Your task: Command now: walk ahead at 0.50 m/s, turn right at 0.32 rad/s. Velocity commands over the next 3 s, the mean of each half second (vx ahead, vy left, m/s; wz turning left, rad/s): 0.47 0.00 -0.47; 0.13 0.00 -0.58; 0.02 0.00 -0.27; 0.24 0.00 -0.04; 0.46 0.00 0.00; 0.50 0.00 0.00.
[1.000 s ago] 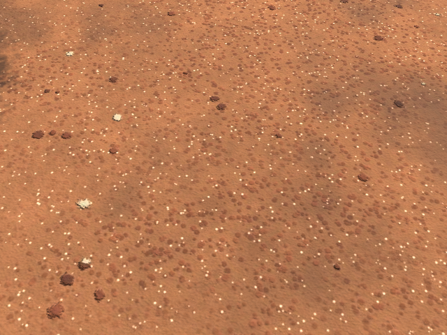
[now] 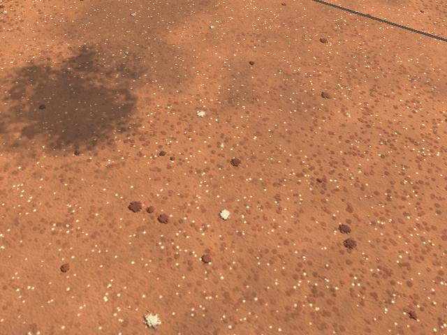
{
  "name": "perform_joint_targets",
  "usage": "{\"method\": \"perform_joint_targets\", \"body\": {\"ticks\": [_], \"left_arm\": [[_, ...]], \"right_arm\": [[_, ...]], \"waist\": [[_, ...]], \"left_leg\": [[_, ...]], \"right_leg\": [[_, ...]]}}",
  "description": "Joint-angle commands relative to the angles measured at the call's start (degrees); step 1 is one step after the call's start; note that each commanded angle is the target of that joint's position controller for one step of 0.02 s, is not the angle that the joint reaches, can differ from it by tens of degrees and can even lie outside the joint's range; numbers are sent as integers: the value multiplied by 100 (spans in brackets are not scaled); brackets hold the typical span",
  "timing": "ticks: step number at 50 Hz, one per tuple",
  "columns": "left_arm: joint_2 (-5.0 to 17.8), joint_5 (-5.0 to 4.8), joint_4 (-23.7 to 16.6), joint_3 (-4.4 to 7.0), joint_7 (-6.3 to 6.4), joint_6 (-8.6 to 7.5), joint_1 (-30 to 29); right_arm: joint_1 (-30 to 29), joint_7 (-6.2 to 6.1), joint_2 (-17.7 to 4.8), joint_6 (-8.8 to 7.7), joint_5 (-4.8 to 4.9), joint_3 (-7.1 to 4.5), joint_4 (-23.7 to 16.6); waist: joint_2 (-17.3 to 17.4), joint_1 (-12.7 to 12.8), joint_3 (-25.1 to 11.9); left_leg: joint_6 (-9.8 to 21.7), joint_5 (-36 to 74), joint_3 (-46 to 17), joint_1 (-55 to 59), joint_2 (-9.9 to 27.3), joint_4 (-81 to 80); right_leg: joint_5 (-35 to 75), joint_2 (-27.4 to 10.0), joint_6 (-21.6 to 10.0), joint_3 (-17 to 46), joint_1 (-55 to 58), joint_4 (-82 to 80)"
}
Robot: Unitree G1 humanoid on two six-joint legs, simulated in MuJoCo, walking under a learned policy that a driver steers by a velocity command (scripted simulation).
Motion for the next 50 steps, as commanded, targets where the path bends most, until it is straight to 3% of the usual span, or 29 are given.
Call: {"method": "perform_joint_targets", "body": {"ticks": [1,4,7,10,14,16,17,18,19,20,21,22,23,24,25,27,29,33,38,41,42,43,44,45,46,47,48,50], "left_arm": [[298,-6,-384,113,26,101,83],[179,35,-525,108,44,210,-218],[93,70,-656,74,-37,188,-607],[-4,99,-871,4,-156,162,-1221],[82,94,-1178,3,-277,172,-1695],[220,90,-1263,74,-311,185,-1565],[349,77,-1229,151,-305,200,-1230],[568,50,-1064,290,-282,207,-487],[980,44,-815,509,-189,236,442],[1760,68,-790,686,-69,272,648],[1736,159,-1092,595,-120,172,484],[1293,194,-1132,458,-179,91,363],[1085,164,-1127,409,-174,35,121],[848,93,-1173,353,-148,37,-241],[677,114,-1256,304,-103,60,-498],[691,217,-1373,303,-53,90,-677],[863,217,-1356,357,21,102,-623],[882,84,-1349,366,198,300,-555],[859,108,-1409,355,264,494,-480],[776,88,-1542,319,267,521,-737],[680,92,-1609,285,272,513,-816],[363,193,-1721,186,269,484,-673],[192,194,-1741,146,266,463,93],[736,188,-1650,254,233,446,306],[1068,108,-1558,370,234,504,9],[1045,82,-1521,397,259,597,-177],[974,84,-1556,393,275,684,-286],[634,53,-1658,306,236,755,-377]], "right_arm": [[206,-22,-582,-197,-18,-215,-86],[177,-105,-694,-271,-64,-273,84],[276,-177,-798,-251,-64,-307,213],[475,-221,-975,-199,-12,-364,323],[722,-232,-1142,-53,120,-440,498],[648,-247,-1295,32,166,-478,505],[583,-261,-1385,82,193,-497,488],[464,-266,-1413,138,229,-490,465],[534,-279,-1292,132,208,-429,440],[900,-271,-603,46,-53,-231,158],[869,-221,-533,-175,11,-116,23],[161,-175,-979,-294,245,-219,-96],[16,-193,-908,-339,258,-186,-145],[59,-255,-918,-320,114,-206,-32],[117,-297,-1026,-247,19,-266,2],[248,-309,-959,-56,-12,-281,-17],[246,-335,-764,45,-41,-221,-37],[-264,-311,-629,103,-33,-129,-164],[-812,-186,-758,95,32,-140,-312],[-548,-148,-877,3,30,-222,-289],[-357,-161,-952,-46,-4,-254,-260],[-132,-218,-1334,-55,-114,-333,-295],[-121,-249,-1559,45,-268,-366,-285],[46,-238,-1297,99,-144,-341,-252],[-68,-252,-957,120,-99,-248,-349],[-246,-261,-820,171,-82,-206,-376],[-415,-277,-766,222,-38,-179,-417],[-536,-323,-887,305,-84,-203,-395]], "waist": [[829,-54,-487],[600,7,-133],[556,-91,24],[446,-326,224],[470,-451,377],[613,-272,171],[720,-56,-97],[678,393,-490],[462,814,-1001],[-1088,414,-1342],[-1063,298,-2387],[-301,564,-2025],[-173,388,-1406],[194,139,-969],[112,-47,-795],[35,-274,-778],[16,-321,-824],[-269,-153,-984],[-479,68,-887],[-662,-166,-773],[-614,-291,-792],[115,-225,-1187],[1663,229,-1373],[1736,127,-1556],[1170,-34,-1265],[852,-30,-1052],[813,-29,-864],[989,6,-627]], "left_leg": [[1032,872,-1391,1167,1586,-1802],[982,1152,-743,1040,1571,-2088],[831,1243,-103,1193,1413,-2141],[745,1272,297,1392,1463,-2152],[618,1696,527,2161,1682,-1785],[496,3273,674,2398,1710,-1186],[416,4306,749,2442,1671,-603],[274,4884,902,2263,1503,431],[23,4226,985,1440,1253,1852],[-438,-40,878,-887,470,4094],[-571,-2611,-577,-2024,-398,5323],[-451,-2288,-1065,-2494,-95,5464],[-359,-1870,-1013,-2549,117,5105],[-368,-1532,-990,-2328,366,4662],[-382,-1311,-986,-1901,509,4336],[-458,-1131,-950,-1368,486,3989],[-572,-809,-862,-1298,336,3454],[-725,220,-879,-1184,66,2097],[-704,309,-1034,-915,-217,923],[-491,441,-1062,-375,-275,-103],[-330,1248,-1113,197,-62,-644],[78,2661,-1957,1170,1040,-597],[1203,4379,-3487,2151,2289,-512],[1653,3787,-4161,2172,2651,-634],[1453,3212,-3384,1916,2244,-571],[1179,2682,-2707,1619,1840,-585],[1046,2214,-2334,1318,1635,-688],[943,1837,-1653,807,1276,-951]], "right_leg": [[564,-435,36,349,-1014,44],[1157,-441,124,460,-1377,-444],[2067,-370,115,355,-1459,-1431],[2488,-274,13,0,-1373,-2292],[1915,-165,-250,-292,-1528,-2854],[1355,123,-461,-599,-1082,-2940],[1062,369,-587,-796,-570,-2918],[1138,676,-764,-953,411,-3182],[1474,830,-984,-721,1988,-3435],[1974,-634,-1768,1871,3784,-3648],[1894,-1581,-2625,4602,4633,-4689],[2692,-1476,-2264,3893,4439,-4867],[3490,-1253,-2071,2969,3717,-4694],[3953,-957,-1824,2247,2901,-4615],[4319,-807,-1706,1827,2194,-4677],[4916,-621,-1666,1523,1454,-4818],[5383,-470,-1637,1236,1196,-4814],[4741,-185,-1302,1100,1195,-4599],[3500,-221,-1126,1771,1368,-4234],[2909,-96,-921,2288,1492,-3816],[2537,128,-716,2253,1310,-3505],[1343,545,-418,1767,790,-2486],[-1899,1401,-35,986,-522,-1265],[-1954,1005,216,802,-1000,-144],[-1479,794,330,762,-1117,385],[-1078,677,425,640,-1158,533],[-809,575,491,595,-1139,523],[-400,515,531,256,-812,80]]}}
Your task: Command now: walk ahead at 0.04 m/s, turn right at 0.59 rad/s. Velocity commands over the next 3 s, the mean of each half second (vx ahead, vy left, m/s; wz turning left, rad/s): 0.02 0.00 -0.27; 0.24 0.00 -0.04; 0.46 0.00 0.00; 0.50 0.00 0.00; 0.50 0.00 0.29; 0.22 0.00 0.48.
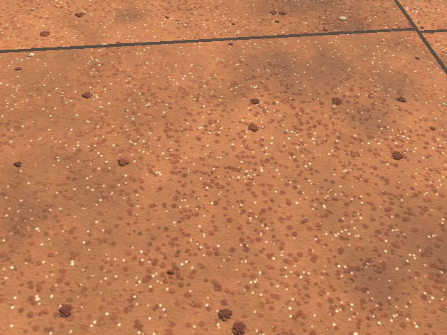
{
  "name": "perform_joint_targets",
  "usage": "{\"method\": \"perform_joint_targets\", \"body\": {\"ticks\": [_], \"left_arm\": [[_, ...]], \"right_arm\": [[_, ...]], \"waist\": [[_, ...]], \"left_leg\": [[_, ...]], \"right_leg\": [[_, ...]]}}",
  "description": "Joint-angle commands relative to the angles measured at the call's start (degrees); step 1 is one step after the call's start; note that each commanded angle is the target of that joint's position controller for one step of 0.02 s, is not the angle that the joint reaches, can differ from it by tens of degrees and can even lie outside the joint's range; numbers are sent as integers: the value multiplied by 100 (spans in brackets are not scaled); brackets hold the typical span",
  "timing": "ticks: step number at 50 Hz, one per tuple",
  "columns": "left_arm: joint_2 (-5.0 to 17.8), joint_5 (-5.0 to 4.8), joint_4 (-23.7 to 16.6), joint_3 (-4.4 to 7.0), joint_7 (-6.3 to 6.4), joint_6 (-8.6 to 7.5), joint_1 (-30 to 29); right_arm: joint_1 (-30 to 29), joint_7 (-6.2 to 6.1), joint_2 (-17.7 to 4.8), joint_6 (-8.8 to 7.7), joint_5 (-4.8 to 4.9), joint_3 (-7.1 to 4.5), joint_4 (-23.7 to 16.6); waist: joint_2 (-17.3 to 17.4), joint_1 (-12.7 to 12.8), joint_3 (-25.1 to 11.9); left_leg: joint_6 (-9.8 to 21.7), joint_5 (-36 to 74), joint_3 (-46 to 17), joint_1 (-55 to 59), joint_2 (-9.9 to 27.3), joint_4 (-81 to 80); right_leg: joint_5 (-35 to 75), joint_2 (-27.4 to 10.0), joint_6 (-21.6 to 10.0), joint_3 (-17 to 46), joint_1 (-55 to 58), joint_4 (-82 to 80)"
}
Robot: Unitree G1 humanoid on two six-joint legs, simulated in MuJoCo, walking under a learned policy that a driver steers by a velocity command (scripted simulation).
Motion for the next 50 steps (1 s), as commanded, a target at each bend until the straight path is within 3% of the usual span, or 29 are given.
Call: {"method": "perform_joint_targets", "body": {"ticks": [1,4,8,10,11,12,13,14,15,18,21,23,25,26,27,28,29,30,33,39,42,43,44,45,46,47,48,49,50], "left_arm": [[324,-40,-384,126,-4,56,267],[141,42,-501,31,-36,5,82],[223,71,-462,25,-120,-7,137],[167,92,-308,28,-175,-18,432],[216,121,-268,37,-186,-21,489],[456,178,-323,64,-150,-23,515],[868,229,-487,103,-91,-5,141],[599,378,-497,42,-122,-100,178],[445,415,-429,-20,-135,-208,25],[277,248,-281,-86,-115,-380,-299],[141,216,-152,-120,-108,-353,-285],[139,199,-57,-120,-105,-309,-207],[76,138,38,-149,-105,-278,-262],[43,126,114,-156,-113,-301,-113],[-4,201,172,-173,-131,-344,21],[56,232,204,-134,-166,-382,264],[87,248,268,-151,-145,-368,17],[130,203,237,-120,-115,-328,-218],[128,109,216,-73,-40,-271,-83],[-121,11,198,-77,-181,-753,54],[-139,-14,225,-71,-266,-926,301],[-44,-14,294,-40,-290,-959,493],[121,-18,423,21,-310,-979,813],[439,-30,625,147,-322,-981,1447],[881,6,822,296,-330,-921,2366],[670,61,818,203,-335,-888,2493],[355,79,803,77,-320,-866,2296],[200,87,773,10,-293,-837,2192],[138,55,785,-45,-265,-795,2007]], "right_arm": [[-87,-86,-854,63,-25,-230,-340],[-24,-83,-974,107,5,-274,-280],[10,4,-1110,148,128,-297,-178],[-85,30,-1080,177,226,-259,-116],[117,44,-949,175,262,-212,2],[349,87,-662,147,158,-114,72],[463,140,-338,88,-75,-8,-66],[-111,64,-701,93,-21,-96,-146],[-148,40,-866,122,86,-168,-113],[251,-22,-815,221,51,-218,196],[285,15,-527,193,112,-107,273],[190,29,-508,184,149,-72,282],[382,52,-485,171,133,-41,399],[417,58,-601,163,63,-41,432],[454,40,-857,165,10,-72,418],[393,37,-1197,176,77,-172,531],[425,73,-879,170,110,-130,567],[438,77,-740,160,90,-91,618],[460,19,-689,22,122,-64,623],[850,53,-789,-302,244,-71,602],[912,124,-926,-341,293,-102,541],[848,145,-924,-351,300,-104,473],[672,163,-895,-374,293,-99,347],[291,177,-780,-436,259,-67,143],[-24,168,-691,-539,213,-38,-21],[-93,167,-630,-574,237,-20,-87],[-207,207,-639,-549,367,-28,-140],[-315,257,-466,-513,416,35,-205],[-429,302,-340,-498,379,73,-284]], "waist": [[1114,53,-652],[1216,-58,-939],[1316,-102,-1026],[1227,106,-920],[1111,119,-830],[363,1,-866],[-1172,-337,-733],[-1035,175,-660],[-841,75,-473],[-742,-103,-445],[-601,-80,-620],[-596,14,-680],[-497,-144,-683],[-330,-126,-695],[-5,-5,-706],[634,278,-594],[582,1,-604],[521,-52,-412],[566,1,258],[657,-61,312],[1064,70,213],[951,138,114],[575,239,-80],[-173,489,-382],[-1145,895,-601],[-1233,847,-402],[-516,664,29],[-177,578,181],[39,452,393]], "left_leg": [[1130,1594,-947,1079,1281,-947],[1278,1946,-736,1204,1413,-878],[1292,1575,-736,1198,1568,-792],[1067,1000,-601,905,1446,-561],[764,517,-483,579,1297,-400],[236,-349,-119,12,945,251],[-309,-1824,487,-728,273,957],[-386,-2394,-29,-552,312,1644],[-392,-2267,-166,-553,340,2050],[-514,-1753,-302,-462,390,2332],[-573,-1565,-171,1,334,1673],[-571,-1408,-107,224,283,1023],[-484,-283,-42,841,235,-270],[-391,541,-198,1261,326,-597],[-263,1447,-492,1593,637,-526],[-68,1116,-350,1474,628,-140],[32,-116,-277,1110,467,-262],[71,-1173,-264,820,370,-384],[249,-2872,-396,147,343,-426],[739,-2988,-1314,454,769,-547],[1020,-1838,-1950,901,1210,-615],[991,-1008,-1807,940,1151,-354],[826,-122,-1309,731,826,200],[469,992,-386,-81,196,1499],[75,519,139,-1803,-270,3276],[76,-2309,-221,-3013,-280,4259],[226,-2512,-418,-3675,64,4818],[316,-2260,-372,-4031,274,4906],[321,-1916,-330,-4122,514,4557]], "right_leg": [[393,-359,156,-237,-401,-130],[354,-458,99,-337,143,-1147],[715,-420,-95,-531,873,-2418],[1577,-290,-325,-740,1571,-3702],[1928,-268,-491,-665,2047,-4298],[2527,-958,-753,285,2618,-4660],[3373,-2133,-1433,1570,2492,-4728],[2893,-2359,-1930,1789,1740,-4974],[2721,-2136,-1881,1554,1618,-5019],[3658,-1677,-1527,897,1746,-4752],[4445,-1474,-1514,579,1928,-4469],[4511,-1511,-1573,703,2117,-4362],[4079,-1401,-1409,697,2037,-4278],[3486,-1285,-1182,702,1880,-4313],[2772,-1062,-945,566,1640,-4232],[2262,-734,-778,265,1503,-4367],[1544,-523,-628,3,1729,-4242],[777,-422,-631,-107,1655,-4107],[-814,-443,-871,12,1016,-4003],[-284,-442,-1009,-48,612,-3497],[601,-307,-1021,-372,544,-3130],[1062,-328,-1064,-337,759,-3205],[1785,-409,-1129,-114,1338,-3421],[2555,-727,-1331,614,2541,-3868],[3221,-1550,-1837,2149,4114,-4452],[3789,-2345,-2298,3184,4472,-4819],[3500,-2468,-2312,2940,4410,-4731],[3315,-2424,-2184,2515,4340,-4853],[3237,-2311,-1978,2108,4055,-5083]]}}
Over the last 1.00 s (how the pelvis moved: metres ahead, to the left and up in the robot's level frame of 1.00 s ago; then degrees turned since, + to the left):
0.41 -0.09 0.00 -36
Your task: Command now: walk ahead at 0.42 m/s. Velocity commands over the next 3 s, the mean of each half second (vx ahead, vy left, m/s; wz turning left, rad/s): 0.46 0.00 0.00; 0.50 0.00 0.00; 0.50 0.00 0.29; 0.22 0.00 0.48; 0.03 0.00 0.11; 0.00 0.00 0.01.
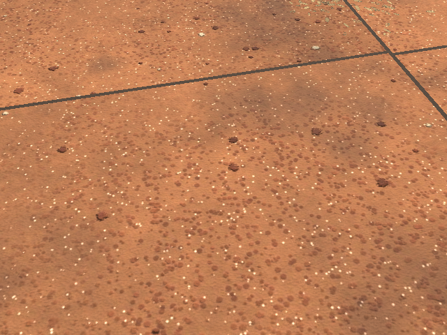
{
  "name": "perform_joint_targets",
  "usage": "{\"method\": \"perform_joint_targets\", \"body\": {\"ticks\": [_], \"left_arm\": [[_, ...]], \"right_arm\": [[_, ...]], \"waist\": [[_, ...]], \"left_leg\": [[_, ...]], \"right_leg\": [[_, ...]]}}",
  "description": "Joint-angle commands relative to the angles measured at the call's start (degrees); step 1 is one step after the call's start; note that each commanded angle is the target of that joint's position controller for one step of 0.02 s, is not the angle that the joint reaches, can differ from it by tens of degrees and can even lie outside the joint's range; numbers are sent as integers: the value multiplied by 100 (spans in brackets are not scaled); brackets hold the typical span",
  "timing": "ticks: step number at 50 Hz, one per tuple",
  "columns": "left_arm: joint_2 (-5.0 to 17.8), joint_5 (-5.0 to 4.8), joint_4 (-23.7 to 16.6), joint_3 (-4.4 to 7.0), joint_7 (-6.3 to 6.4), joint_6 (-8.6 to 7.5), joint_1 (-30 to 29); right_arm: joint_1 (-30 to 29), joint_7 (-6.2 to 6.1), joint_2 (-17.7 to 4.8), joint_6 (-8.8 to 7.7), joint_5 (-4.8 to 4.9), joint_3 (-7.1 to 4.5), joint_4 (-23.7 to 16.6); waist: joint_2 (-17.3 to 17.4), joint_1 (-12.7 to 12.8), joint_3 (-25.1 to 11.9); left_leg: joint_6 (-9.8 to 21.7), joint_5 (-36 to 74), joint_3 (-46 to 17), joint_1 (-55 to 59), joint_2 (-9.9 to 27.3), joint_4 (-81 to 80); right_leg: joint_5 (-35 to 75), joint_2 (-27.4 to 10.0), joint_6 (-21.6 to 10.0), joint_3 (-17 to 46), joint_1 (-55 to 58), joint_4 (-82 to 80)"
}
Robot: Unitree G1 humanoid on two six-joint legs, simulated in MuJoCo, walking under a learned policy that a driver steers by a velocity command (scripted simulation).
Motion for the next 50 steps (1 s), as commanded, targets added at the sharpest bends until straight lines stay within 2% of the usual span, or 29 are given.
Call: {"method": "perform_joint_targets", "body": {"ticks": [1,3,5,7,9,11,12,13,14,15,16,17,18,19,20,23,27,31,35,39,41,42,43,44,45,46,47,48,50], "left_arm": [[566,-1,-93,52,83,85,494],[584,6,-222,29,191,168,23],[828,-24,-234,92,274,141,-34],[1128,-76,-131,185,288,66,218],[1134,-104,-58,214,264,60,232],[1180,-51,-30,248,245,124,201],[1130,-7,-29,232,248,178,219],[968,64,-82,163,272,202,268],[148,82,-242,-48,254,148,993],[268,-37,-126,-66,211,17,1124],[773,-218,-261,80,169,-32,496],[898,-222,-410,86,170,-58,-79],[855,-113,-458,88,203,-58,-319],[823,-49,-426,120,225,1,-263],[748,-43,-356,119,230,80,-102],[606,15,-350,96,263,221,-178],[586,73,-552,81,266,167,-982],[447,33,-702,17,186,64,-1701],[399,-31,-919,-37,41,-9,-2322],[569,-50,-1027,-11,-79,-70,-2297],[861,-19,-768,146,-54,-92,-1333],[1197,20,-511,283,0,-87,-336],[1825,127,-404,434,37,-50,377],[1505,55,-334,351,27,-26,606],[1153,32,-368,222,32,-20,270],[1006,30,-444,166,45,-1,-155],[870,56,-471,119,28,5,-501],[711,89,-502,69,17,-21,-725],[701,87,-465,74,1,-80,-866]], "right_arm": [[-1229,105,-259,-149,-18,-29,-954],[-1262,221,-122,-131,-108,44,-1005],[-1482,274,11,-131,-150,106,-1091],[-1624,245,-225,-95,-90,38,-1169],[-1591,200,-477,-66,-56,-54,-1194],[-1093,140,-731,-37,-86,-195,-1079],[-330,92,-897,0,-87,-311,-852],[557,38,-1080,38,-91,-394,-638],[1063,25,-1703,43,-271,-485,-536],[1115,89,-1404,13,-217,-391,-516],[604,97,-1083,-14,-158,-297,-530],[237,94,-923,-20,-151,-253,-561],[-89,105,-851,-36,-228,-235,-566],[-295,123,-702,-76,-315,-199,-577],[-412,126,-608,-106,-324,-181,-560],[-316,102,-676,-208,-249,-206,-393],[63,-9,-860,-167,-218,-245,-199],[435,-75,-991,-84,-152,-258,-23],[815,-84,-1048,46,-129,-269,183],[832,-101,-1141,168,-92,-314,283],[622,-111,-1149,217,-89,-303,256],[625,-121,-912,211,-160,-203,175],[1110,-90,-374,93,-216,-24,-30],[1057,-70,-370,-45,-175,0,32],[598,-26,-904,-130,-14,-142,-83],[205,-11,-928,-165,25,-142,-199],[6,-21,-873,-158,-67,-144,-230],[43,-29,-835,-101,-120,-178,-203],[279,-29,-608,33,-129,-146,-106]], "waist": [[-376,141,764],[-547,4,784],[-605,16,626],[-693,32,613],[-726,-69,651],[-788,-374,232],[-735,-745,-251],[-541,-1126,-806],[1200,-755,-1701],[1745,-760,-2227],[1149,-699,-1114],[565,-608,-493],[222,-409,-187],[340,-188,-104],[480,-48,-121],[389,27,77],[114,-200,314],[100,-514,454],[131,-774,602],[352,-613,493],[367,-28,-119],[183,377,-921],[-1015,347,-1838],[-1582,433,-2161],[-1104,456,-1393],[-791,311,-800],[-467,154,-369],[-532,-42,-166],[-642,-249,-82]], "left_leg": [[85,415,-109,-3180,614,176],[-140,1406,197,-2131,541,-980],[-263,2562,422,-612,268,-2384],[-269,2975,357,-43,101,-3017],[-124,2947,235,3,75,-3456],[119,2613,360,622,-117,-3510],[276,2428,519,1581,-286,-3482],[459,2351,124,3003,111,-3259],[1289,965,-2617,4796,1674,-3852],[1559,-405,-4783,4847,2097,-5244],[1278,-866,-4165,4057,1977,-5421],[1101,-412,-3262,3135,1785,-5420],[1016,275,-2602,2311,1549,-5467],[953,797,-2100,1766,1290,-5566],[967,966,-1807,1459,1150,-5724],[1173,1249,-1344,1125,1103,-6098],[1187,1706,-1032,1587,1134,-6248],[1016,2046,-582,1940,1035,-6227],[996,2226,-487,2527,1188,-5947],[846,3030,-597,3093,1436,-5405],[632,4761,-295,3026,1137,-4215],[434,4546,-40,2302,839,-2901],[-17,2593,351,-71,21,-631],[-87,-464,-352,-1171,-409,374],[2,-246,-599,-1713,-27,804],[52,273,-371,-1746,285,644],[27,697,-268,-1578,484,271],[-3,1009,-303,-1249,661,-62],[-120,1300,-243,-813,716,-302]], "right_leg": [[2620,-1883,-1187,2075,1639,-1713],[2575,-1380,-970,1198,623,-2144],[2331,-965,-768,482,-235,-2394],[2133,-1222,-757,551,-124,-2585],[2597,-1463,-647,546,410,-2361],[4364,-1464,-453,370,859,-1441],[5064,-1268,-331,191,723,-439],[4419,-1049,-156,73,-168,970],[1210,-112,215,-37,-2099,3487],[-817,180,182,763,-2765,4499],[-478,-190,127,688,-3394,4918],[44,-500,32,473,-3357,4704],[477,-746,2,392,-3102,4345],[753,-945,-29,449,-2719,4041],[904,-1017,-21,463,-2436,3898],[1219,-1075,125,372,-2533,3431],[2332,-1112,338,365,-3265,2258],[3047,-920,403,127,-3137,1001],[2864,-756,352,-7,-3118,255],[2041,-571,54,-71,-2708,-193],[1941,-249,-220,-362,-1244,-503],[2092,-587,-487,-47,397,-256],[1557,-2084,-1320,2334,2813,-246],[939,-2517,-1630,4020,3225,-1104],[603,-2319,-1356,3366,2695,-1230],[908,-2102,-1188,2575,1899,-1326],[1321,-1865,-1132,2073,1139,-1540],[1645,-1669,-1063,1706,614,-1749],[2070,-1494,-1117,1297,77,-2070]]}}
Over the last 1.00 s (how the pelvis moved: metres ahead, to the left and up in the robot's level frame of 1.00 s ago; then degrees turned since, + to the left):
0.09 -0.04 -0.01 -6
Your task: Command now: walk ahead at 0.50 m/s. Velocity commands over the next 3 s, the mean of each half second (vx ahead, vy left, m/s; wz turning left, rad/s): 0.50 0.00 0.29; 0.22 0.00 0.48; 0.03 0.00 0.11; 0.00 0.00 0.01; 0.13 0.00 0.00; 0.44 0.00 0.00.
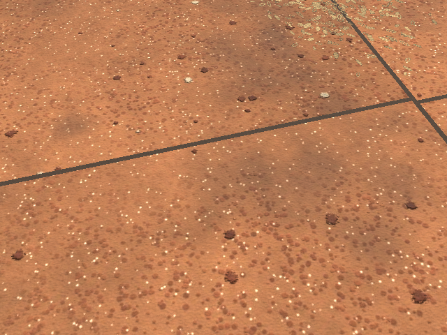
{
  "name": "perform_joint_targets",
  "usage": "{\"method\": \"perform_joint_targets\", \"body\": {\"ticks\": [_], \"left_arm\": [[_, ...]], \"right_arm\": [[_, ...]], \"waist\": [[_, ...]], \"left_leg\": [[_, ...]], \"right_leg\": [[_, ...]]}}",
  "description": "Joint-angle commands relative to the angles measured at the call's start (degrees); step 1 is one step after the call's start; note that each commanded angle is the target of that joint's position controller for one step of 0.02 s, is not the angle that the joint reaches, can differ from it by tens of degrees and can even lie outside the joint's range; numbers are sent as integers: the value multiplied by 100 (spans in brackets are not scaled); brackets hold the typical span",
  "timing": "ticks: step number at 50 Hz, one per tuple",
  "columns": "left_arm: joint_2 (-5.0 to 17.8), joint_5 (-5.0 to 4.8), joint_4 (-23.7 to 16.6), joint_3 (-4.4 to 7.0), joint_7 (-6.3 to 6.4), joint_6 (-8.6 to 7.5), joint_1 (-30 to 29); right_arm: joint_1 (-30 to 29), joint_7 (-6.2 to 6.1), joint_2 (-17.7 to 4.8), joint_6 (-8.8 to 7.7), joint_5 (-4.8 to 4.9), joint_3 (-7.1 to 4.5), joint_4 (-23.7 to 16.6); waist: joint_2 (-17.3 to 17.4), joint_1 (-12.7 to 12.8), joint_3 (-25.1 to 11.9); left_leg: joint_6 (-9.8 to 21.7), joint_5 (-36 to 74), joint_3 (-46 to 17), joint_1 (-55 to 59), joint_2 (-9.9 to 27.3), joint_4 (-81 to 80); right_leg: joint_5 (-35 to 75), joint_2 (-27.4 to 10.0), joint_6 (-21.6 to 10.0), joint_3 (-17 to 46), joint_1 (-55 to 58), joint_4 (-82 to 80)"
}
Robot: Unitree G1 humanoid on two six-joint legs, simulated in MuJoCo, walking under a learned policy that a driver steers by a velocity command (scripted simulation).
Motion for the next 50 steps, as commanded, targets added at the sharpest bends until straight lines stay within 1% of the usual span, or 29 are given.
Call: {"method": "perform_joint_targets", "body": {"ticks": [1,3,7,10,13,15,16,17,18,19,20,21,22,23,24,25,27,30,33,36,40,41,42,43,44,45,46,48,50], "left_arm": [[710,-12,-232,174,5,-144,-10],[820,-15,-116,208,46,-160,101],[922,8,50,226,132,-125,247],[1018,-15,247,258,162,-102,529],[1036,-60,393,289,186,-9,615],[1097,-83,416,324,222,75,541],[1174,-83,393,347,248,118,457],[1261,-80,362,373,283,168,390],[1267,-72,318,369,324,238,300],[1157,-18,217,308,380,251,376],[464,136,-68,63,292,108,931],[562,59,-54,28,201,-130,708],[942,-176,-205,133,116,-278,148],[928,-202,-307,110,114,-357,-156],[912,-74,-303,132,158,-368,-277],[956,11,-307,182,190,-316,-236],[850,71,-340,191,204,-174,-115],[669,120,-464,157,270,-53,-298],[478,90,-598,86,248,-41,-825],[553,11,-749,103,170,-25,-1266],[864,51,-715,239,126,-94,-965],[903,101,-639,259,141,-142,-647],[1166,222,-650,295,185,-160,-330],[1275,342,-695,275,213,-81,-302],[1100,125,-616,288,179,18,-170],[749,43,-763,194,178,69,-420],[610,81,-775,127,173,149,-610],[587,108,-743,63,167,265,-956],[600,149,-667,73,162,304,-1064]], "right_arm": [[125,-23,-314,39,-36,-101,-330],[-211,-50,-277,71,-81,-91,-452],[-853,31,-113,30,-29,-32,-575],[-1352,105,-76,17,15,-8,-761],[-1645,202,-127,19,26,-26,-968],[-1658,275,-183,17,2,-51,-1062],[-1524,295,-259,22,-9,-92,-1080],[-1204,296,-392,41,-19,-169,-1047],[-457,278,-593,57,-12,-307,-875],[494,202,-980,85,9,-498,-654],[891,134,-1655,99,23,-655,-637],[978,144,-1324,69,52,-535,-716],[808,134,-1001,43,-2,-439,-711],[477,116,-862,27,-7,-403,-771],[108,107,-715,36,-10,-356,-853],[-139,91,-571,38,-60,-300,-950],[-333,49,-581,44,-92,-305,-1062],[-222,-75,-832,69,-86,-392,-1026],[-11,-194,-853,227,9,-421,-953],[191,-270,-828,375,27,-424,-894],[-68,-337,-691,460,-5,-407,-1038],[-217,-331,-579,455,-5,-365,-1106],[-113,-317,-269,422,-98,-258,-1229],[1049,-301,22,399,-119,-183,-1100],[1486,-264,-524,411,-53,-236,-987],[933,-290,-906,511,-2,-353,-908],[424,-335,-942,629,-12,-379,-969],[166,-352,-723,789,-40,-350,-1043],[248,-325,-328,773,-48,-235,-1014]], "waist": [[-729,-122,-267],[-597,-90,-90],[-598,150,74],[-534,369,224],[-483,410,329],[-524,334,291],[-602,223,156],[-700,35,-115],[-639,-382,-542],[-322,-767,-1095],[1099,-437,-1769],[949,-571,-2422],[604,-692,-1721],[174,-552,-1138],[-184,-328,-715],[-101,-115,-533],[95,85,-394],[47,129,-301],[238,-99,-497],[366,-272,-567],[495,-14,-599],[406,181,-731],[-185,199,-1347],[-1623,-313,-1830],[-1787,-323,-2188],[-1061,-94,-1625],[-698,-16,-1257],[-763,-147,-672],[-1032,-229,-554]], "left_leg": [[-127,511,-203,-862,424,-222],[-254,962,-177,-1117,445,-783],[-232,2292,-38,-978,298,-2254],[-126,2588,12,-944,151,-2851],[63,2256,-43,-1217,96,-3162],[216,1741,119,-1149,-12,-3241],[311,1436,294,-851,-163,-3235],[415,1157,502,-341,-375,-3198],[566,1225,672,656,-640,-3384],[822,1390,107,2293,-464,-3416],[1863,748,-2787,4587,1021,-3624],[2239,102,-4705,5228,1528,-4629],[1884,151,-3892,4787,1360,-4756],[1672,550,-3131,3954,1125,-4773],[1528,1094,-2565,3087,902,-4852],[1457,1586,-2214,2454,726,-4992],[1513,2528,-1912,1794,556,-5169],[1400,4397,-1190,1229,286,-4957],[1003,4191,-936,1108,-71,-4655],[821,3395,-1370,1362,3,-4400],[660,2881,-2200,1946,110,-3570],[490,2697,-2070,1913,-108,-3086],[245,1643,-1673,1452,-507,-1937],[-127,-2256,-1197,93,-1366,-474],[-301,-2338,-1100,-404,-1009,377],[-486,-1864,-1038,-585,-806,791],[-579,-1485,-860,-639,-712,820],[-652,-1121,-723,-256,-531,352],[-659,-921,-339,362,-503,-655]], "right_leg": [[849,-1459,-1061,1509,786,-1541],[1202,-1421,-1099,1218,749,-1681],[1201,-1228,-818,420,862,-1819],[1075,-1408,-750,165,1238,-1858],[1278,-1669,-638,12,1956,-1622],[2038,-1773,-527,-115,2305,-1259],[2970,-1764,-452,-215,2388,-910],[4013,-1714,-363,-328,2430,-339],[4642,-1529,-210,-548,2217,714],[3895,-1284,3,-641,1179,2189],[86,-314,419,-544,-1437,4468],[-2423,182,419,634,-2455,5338],[-2043,-195,280,929,-2983,5503],[-1529,-450,198,833,-2950,5135],[-1200,-651,224,774,-2675,4613],[-966,-799,269,787,-2249,4235],[-818,-803,447,712,-1845,3881],[-315,-553,721,502,-1628,2982],[834,-194,763,448,-1149,1694],[1226,40,742,580,-958,919],[847,-7,486,880,-675,206],[1553,-171,332,788,-146,-256],[3172,-1066,-30,1459,1079,-58],[5346,-2410,-1124,3045,2580,279],[3756,-2889,-1581,4132,2611,37],[2624,-2417,-1366,3558,2140,-104],[1881,-2043,-1098,2924,1641,-202],[1037,-1577,-909,2244,553,-554],[957,-1154,-804,1593,87,-730]]}}
Over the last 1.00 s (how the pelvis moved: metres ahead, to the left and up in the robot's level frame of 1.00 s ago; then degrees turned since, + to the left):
0.51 0.00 0.01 0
